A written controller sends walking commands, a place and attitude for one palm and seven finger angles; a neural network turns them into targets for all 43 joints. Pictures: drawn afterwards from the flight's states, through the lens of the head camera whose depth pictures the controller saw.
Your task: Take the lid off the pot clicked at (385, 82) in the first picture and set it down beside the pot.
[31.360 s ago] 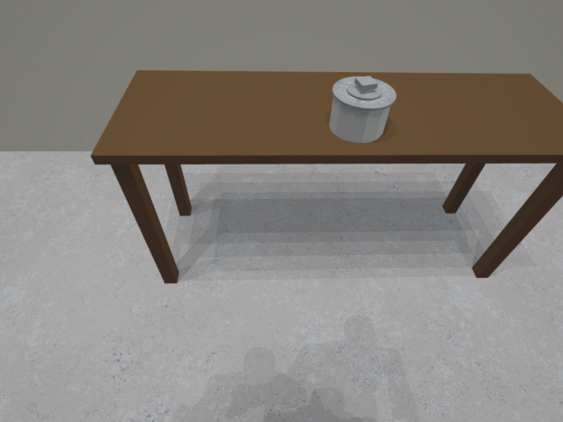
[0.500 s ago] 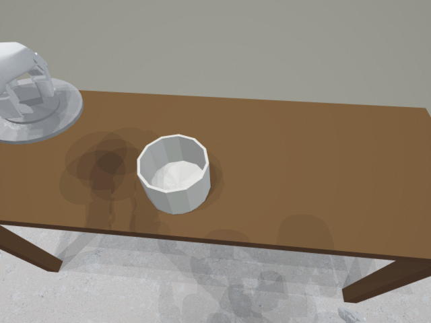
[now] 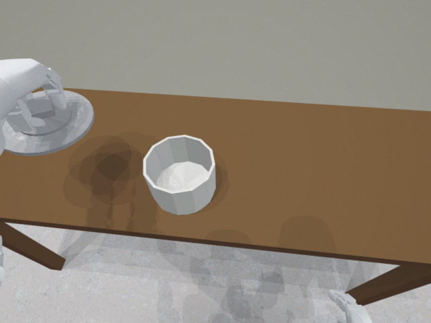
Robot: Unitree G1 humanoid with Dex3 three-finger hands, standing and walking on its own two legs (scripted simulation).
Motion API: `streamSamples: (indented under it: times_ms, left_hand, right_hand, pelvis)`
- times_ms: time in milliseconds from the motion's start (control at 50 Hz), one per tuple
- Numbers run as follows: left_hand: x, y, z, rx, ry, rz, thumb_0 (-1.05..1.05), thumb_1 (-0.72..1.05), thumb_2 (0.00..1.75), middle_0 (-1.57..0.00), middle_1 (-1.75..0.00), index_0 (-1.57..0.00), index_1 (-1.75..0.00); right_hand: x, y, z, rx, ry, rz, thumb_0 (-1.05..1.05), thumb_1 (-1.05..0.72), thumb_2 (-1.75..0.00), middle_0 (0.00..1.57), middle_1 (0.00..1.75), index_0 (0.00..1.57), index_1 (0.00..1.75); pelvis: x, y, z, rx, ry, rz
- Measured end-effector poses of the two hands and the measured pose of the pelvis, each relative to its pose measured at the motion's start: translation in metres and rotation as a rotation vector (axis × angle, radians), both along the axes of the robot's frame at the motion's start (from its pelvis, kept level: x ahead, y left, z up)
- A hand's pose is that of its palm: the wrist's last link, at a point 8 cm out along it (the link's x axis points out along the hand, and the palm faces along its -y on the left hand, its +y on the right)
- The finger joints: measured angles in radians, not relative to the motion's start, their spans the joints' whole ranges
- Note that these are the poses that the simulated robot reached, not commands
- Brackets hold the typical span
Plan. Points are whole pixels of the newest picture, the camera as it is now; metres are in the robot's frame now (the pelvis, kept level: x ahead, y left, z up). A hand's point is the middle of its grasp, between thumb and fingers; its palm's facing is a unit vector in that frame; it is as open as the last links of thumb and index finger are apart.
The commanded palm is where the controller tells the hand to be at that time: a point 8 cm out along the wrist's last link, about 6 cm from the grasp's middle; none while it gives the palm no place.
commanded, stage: lower the lid onto the table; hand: left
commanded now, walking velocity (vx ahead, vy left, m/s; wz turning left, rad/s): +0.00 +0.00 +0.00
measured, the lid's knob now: (39, 108) +0.44 +0.33 +0.16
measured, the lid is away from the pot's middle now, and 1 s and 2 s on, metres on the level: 0.24 0.23 0.23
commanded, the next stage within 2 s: none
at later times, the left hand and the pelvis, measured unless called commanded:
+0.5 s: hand (42, 132) +0.40 +0.32 +0.14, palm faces -0.36 -0.02 -0.93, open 7.1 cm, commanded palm +0.40 +0.31 +0.21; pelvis -0.01 +0.00 +0.00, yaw +0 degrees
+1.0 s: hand (52, 134) +0.42 +0.32 +0.11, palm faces -0.39 -0.04 -0.92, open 7.0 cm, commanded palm +0.42 +0.32 +0.18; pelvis +0.00 +0.00 +0.00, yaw -1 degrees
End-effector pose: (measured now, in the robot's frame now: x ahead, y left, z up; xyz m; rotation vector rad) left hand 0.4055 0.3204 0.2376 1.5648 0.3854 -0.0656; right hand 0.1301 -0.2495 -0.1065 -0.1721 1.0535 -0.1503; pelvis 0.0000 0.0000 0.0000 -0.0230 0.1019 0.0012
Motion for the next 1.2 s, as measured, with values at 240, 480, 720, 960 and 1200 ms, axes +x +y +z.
streamSamples:
  times_ms: [240,480,720,960,1200]
  left_hand:
    - [-0.009,-0.004,-0.015,-0.008,0.027,-0.034,0.01,0.21,0.87,-0.62,-0.84,-0.76,-0.92]
    - [-0.010,-0.006,-0.035,-0.023,0.076,-0.051,0.01,0.21,0.87,-0.62,-0.84,-0.76,-0.92]
    - [0.002,-0.007,-0.050,-0.037,0.102,-0.065,0.01,0.21,0.87,-0.62,-0.84,-0.76,-0.92]
    - [0.014,0.001,-0.064,-0.055,0.105,-0.068,0.00,0.21,0.87,-0.62,-0.84,-0.76,-0.92]
    - [0.009,0.008,-0.087,-0.060,0.156,-0.070,0.00,0.21,0.87,-0.62,-0.84,-0.76,-0.93]
  right_hand:
    - [-0.008,-0.001,-0.001,-0.005,0.012,-0.003,0.01,-0.91,-0.90,0.20,0.30,0.20,0.29]
    - [-0.033,-0.006,-0.004,-0.021,0.058,-0.031,0.01,-0.91,-0.90,0.20,0.30,0.20,0.29]
    - [-0.054,-0.016,-0.007,-0.051,0.104,-0.082,0.01,-0.91,-0.90,0.20,0.30,0.20,0.29]
    - [-0.056,-0.018,-0.006,-0.064,0.128,-0.115,0.01,-0.91,-0.90,0.20,0.30,0.20,0.29]
    - [-0.038,-0.009,-0.007,-0.055,0.121,-0.086,0.01,-0.91,-0.90,0.20,0.30,0.20,0.29]
  pelvis:
    - [-0.004,0.002,0.000,0.000,-0.007,0.001]
    - [-0.012,0.001,-0.001,0.000,-0.012,-0.003]
    - [-0.010,0.000,-0.002,-0.002,-0.004,-0.015]
    - [0.000,0.002,-0.003,-0.004,0.016,-0.025]
    - [0.003,0.006,-0.003,-0.008,0.031,-0.020]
